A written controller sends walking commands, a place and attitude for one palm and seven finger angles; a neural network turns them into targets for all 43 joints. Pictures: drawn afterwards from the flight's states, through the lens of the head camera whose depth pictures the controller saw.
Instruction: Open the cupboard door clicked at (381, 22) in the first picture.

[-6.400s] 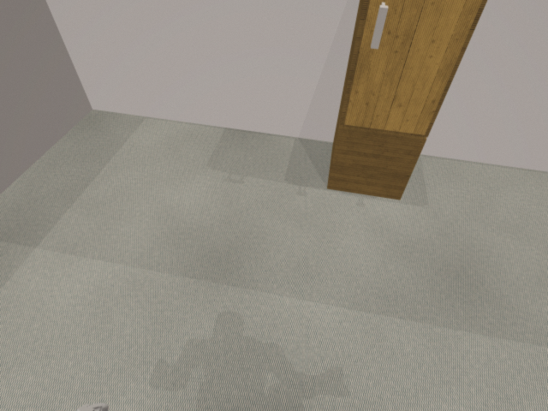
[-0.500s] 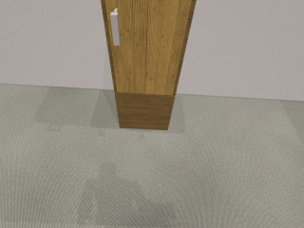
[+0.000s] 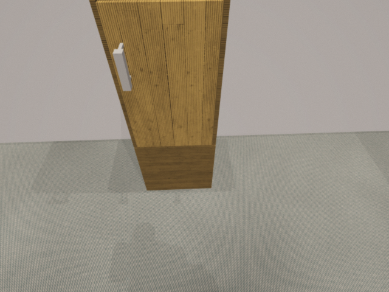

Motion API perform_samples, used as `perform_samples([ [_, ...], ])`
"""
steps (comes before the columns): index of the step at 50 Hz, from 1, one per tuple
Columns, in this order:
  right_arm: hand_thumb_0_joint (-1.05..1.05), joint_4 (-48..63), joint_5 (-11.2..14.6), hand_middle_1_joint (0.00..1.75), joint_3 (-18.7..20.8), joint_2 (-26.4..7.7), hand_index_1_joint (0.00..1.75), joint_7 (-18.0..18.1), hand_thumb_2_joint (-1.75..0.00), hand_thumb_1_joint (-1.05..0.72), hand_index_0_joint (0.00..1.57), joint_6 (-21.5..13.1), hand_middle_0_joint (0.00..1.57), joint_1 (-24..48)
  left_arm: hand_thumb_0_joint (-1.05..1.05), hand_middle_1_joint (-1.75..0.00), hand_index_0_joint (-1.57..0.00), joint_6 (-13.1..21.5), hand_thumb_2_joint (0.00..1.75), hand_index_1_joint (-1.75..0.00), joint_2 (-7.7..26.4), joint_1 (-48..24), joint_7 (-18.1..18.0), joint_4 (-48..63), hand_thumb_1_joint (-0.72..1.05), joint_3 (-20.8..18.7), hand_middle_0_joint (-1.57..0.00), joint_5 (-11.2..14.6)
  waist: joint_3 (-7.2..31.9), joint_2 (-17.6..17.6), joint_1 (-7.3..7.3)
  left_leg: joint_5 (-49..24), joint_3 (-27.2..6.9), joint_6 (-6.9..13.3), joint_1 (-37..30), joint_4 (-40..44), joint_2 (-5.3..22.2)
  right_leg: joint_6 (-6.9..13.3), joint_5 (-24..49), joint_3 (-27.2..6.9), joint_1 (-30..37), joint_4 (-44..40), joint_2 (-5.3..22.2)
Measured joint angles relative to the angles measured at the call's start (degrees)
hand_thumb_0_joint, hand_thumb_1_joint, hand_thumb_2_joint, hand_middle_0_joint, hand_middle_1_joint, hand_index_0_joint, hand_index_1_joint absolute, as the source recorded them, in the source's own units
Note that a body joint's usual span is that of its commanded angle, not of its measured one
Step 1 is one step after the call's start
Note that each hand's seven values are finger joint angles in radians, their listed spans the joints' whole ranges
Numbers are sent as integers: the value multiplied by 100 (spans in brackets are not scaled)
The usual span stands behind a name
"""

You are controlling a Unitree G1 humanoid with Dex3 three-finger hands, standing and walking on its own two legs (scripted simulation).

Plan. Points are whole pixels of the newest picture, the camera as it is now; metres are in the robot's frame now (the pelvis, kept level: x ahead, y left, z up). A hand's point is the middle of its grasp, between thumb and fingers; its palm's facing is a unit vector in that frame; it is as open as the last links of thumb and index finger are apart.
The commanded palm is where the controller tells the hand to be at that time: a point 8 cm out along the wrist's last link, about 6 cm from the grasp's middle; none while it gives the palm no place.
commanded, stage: take the last steps up to it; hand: left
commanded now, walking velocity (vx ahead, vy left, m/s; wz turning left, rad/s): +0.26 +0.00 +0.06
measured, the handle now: (124, 67) +0.73 +0.22 +0.08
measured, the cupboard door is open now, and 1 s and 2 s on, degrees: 0 0 0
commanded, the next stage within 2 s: come to a stop and stand still in 0.30 s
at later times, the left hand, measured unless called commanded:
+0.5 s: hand out of the picture +0.09 +0.17 -0.18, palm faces +0.13 -0.98 -0.14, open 7.3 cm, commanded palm none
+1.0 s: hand (133, 274) +0.20 +0.15 -0.15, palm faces +0.04 -0.96 -0.27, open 7.4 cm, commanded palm none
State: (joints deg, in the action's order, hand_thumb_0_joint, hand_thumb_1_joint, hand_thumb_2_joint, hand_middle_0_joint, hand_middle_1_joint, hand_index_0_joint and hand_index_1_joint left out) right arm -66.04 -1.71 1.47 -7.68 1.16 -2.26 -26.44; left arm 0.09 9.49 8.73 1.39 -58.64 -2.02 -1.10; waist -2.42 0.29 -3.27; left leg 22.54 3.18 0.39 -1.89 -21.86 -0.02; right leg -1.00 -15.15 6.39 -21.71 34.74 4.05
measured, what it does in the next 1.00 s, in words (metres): walks ahead: right foot, then left foot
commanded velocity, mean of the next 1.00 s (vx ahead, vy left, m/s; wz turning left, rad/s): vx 0.00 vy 0.02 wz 0.01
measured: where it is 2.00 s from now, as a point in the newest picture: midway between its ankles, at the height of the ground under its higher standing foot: outside the picture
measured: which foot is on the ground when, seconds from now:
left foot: down 0.00-0.02, up 0.04-0.44, down 0.46-0.88, up 0.90-1.00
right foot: up 0.00-0.00, down 0.02-0.48, up 0.50-0.86, down 0.88-1.00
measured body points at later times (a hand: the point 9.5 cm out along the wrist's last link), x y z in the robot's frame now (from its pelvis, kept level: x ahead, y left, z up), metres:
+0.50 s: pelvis +0.16 +0.01 +0.00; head +0.17 +0.03 +0.45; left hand +0.08 +0.22 -0.17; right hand +0.27 -0.21 -0.14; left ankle +0.22 +0.12 -0.73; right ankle +0.08 -0.11 -0.73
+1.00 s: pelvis +0.15 -0.04 +0.00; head +0.14 -0.07 +0.45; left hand +0.19 +0.20 -0.13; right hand +0.20 -0.29 -0.16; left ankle +0.18 +0.11 -0.70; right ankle +0.16 -0.16 -0.73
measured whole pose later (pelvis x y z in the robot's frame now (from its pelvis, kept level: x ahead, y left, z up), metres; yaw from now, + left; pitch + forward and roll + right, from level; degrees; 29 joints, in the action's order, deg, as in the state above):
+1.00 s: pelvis +0.15 -0.04 +0.00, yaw +0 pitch -1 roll +2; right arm -59.0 -1.2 4.0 -13.2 -0.4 4.0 -11.5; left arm -1.1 9.4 14.3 -1.1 -56.9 -1.3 -1.5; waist -0.4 2.5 0.6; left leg 22.8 1.4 -1.2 22.5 -45.4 2.0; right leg -0.1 -16.5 2.2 -14.7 32.3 3.5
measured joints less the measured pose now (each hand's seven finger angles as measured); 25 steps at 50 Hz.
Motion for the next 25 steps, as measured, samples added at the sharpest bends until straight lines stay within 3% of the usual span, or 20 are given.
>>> perform_samples([
  [2,1,-92,47,30,8,7,29,-24,-90,-91,20,15,20,-75,1,-30,-20,181,90,-30,-37,-112,-14,73,91,-9,-20,-16,-73,96,15,410,-42,-13,311,-951,142,188,427,105,163,-149,-99],
  [4,1,-147,83,30,17,0,29,-59,-90,-91,20,101,20,-9,1,-30,-20,321,90,-30,-84,-120,-43,126,91,2,-20,18,-110,143,51,670,-182,83,1024,-2667,182,340,166,224,246,56,-134],
  [6,1,-119,76,30,70,-38,29,-89,-90,-91,20,172,20,125,0,-30,-20,346,90,-30,-131,8,-95,125,91,10,-20,36,-47,139,127,410,-189,130,1731,-3912,223,394,22,268,477,-137,-169],
  [8,1,2,46,30,119,-101,29,-104,-90,-91,20,198,20,312,-1,-30,-20,362,90,-30,-160,179,-215,86,92,-76,-21,77,38,164,162,-43,-157,91,2303,-4310,358,357,111,314,745,-514,-220],
  [11,1,248,11,30,164,-170,29,-119,-90,-91,20,202,20,642,-2,-30,-20,364,90,-30,-57,441,-276,-26,95,-95,-21,36,151,165,183,-478,-86,-29,2854,-3997,548,375,211,350,1084,-1005,-279],
  [15,1,531,15,30,174,-224,29,-170,-90,-91,20,176,19,1082,-1,-30,-20,318,90,-30,-30,789,-228,-258,94,-21,-20,4,219,148,240,-797,11,-136,3074,-3007,664,339,196,338,1422,-1364,-312],
  [21,1,689,37,30,129,-286,29,-219,-90,-92,20,112,19,1570,0,-30,-20,266,90,-30,-112,1214,-188,-518,92,38,-20,-17,156,57,497,-922,188,-111,2650,-1623,546,142,-204,319,1769,-1260,-265],
  [23,1,724,34,30,70,-285,29,-202,-90,-92,20,37,19,1663,0,-30,-20,213,90,-30,-139,1360,-215,-586,92,53,-20,-1,123,26,565,-1420,245,-79,2256,-1011,478,38,-493,294,1784,-935,-232],
  [25,1,702,33,30,5,-177,29,-124,-90,-92,20,-34,19,1792,0,-30,-20,120,90,-30,-108,1376,-273,-676,91,88,-20,47,45,-186,597,-1154,353,74,2135,-1050,350,-19,-842,155,1607,-333,-66],
])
